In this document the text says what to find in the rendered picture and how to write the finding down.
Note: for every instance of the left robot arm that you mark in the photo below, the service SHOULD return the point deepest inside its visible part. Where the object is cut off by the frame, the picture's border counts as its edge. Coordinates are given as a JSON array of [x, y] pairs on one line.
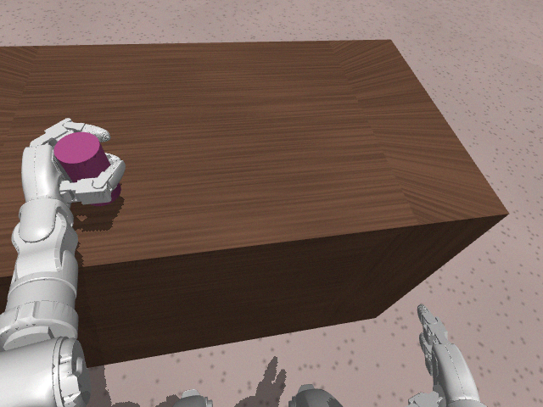
[[41, 362]]

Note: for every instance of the can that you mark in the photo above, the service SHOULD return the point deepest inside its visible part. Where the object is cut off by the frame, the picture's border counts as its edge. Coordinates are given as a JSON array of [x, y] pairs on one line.
[[82, 157]]

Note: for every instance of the left robot hand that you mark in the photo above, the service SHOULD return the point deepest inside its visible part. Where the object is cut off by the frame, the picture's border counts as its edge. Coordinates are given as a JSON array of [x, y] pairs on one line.
[[43, 176]]

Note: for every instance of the right robot hand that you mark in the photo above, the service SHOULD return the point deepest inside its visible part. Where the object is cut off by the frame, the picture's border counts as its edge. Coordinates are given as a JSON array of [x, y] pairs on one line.
[[452, 378]]

